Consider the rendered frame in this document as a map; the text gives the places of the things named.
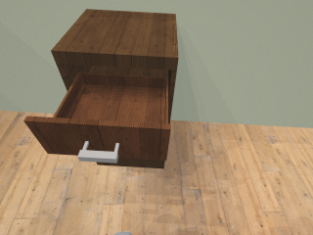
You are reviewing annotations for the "cabinet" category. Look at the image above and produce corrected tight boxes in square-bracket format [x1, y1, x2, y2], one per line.
[51, 9, 179, 169]

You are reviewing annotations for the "drawer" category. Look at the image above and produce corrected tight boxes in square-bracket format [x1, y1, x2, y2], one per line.
[24, 72, 171, 161]

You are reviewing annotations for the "handle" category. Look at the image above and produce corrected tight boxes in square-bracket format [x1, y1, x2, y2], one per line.
[77, 141, 119, 164]

